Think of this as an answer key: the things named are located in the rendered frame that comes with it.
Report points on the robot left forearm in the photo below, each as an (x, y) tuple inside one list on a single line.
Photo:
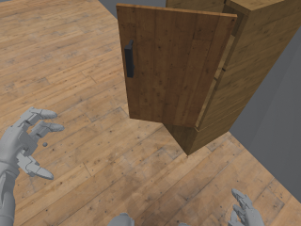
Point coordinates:
[(8, 175)]

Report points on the left robot hand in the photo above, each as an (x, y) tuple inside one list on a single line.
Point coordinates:
[(15, 139)]

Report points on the right robot hand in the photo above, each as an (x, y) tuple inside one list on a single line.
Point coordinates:
[(249, 217)]

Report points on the handle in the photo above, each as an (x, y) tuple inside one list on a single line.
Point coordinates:
[(129, 59)]

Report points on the robot left shin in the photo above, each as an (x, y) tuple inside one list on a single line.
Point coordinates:
[(123, 214)]

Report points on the left robot thigh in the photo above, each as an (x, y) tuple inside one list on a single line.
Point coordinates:
[(121, 220)]

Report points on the cupboard door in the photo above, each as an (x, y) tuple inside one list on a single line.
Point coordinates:
[(176, 53)]

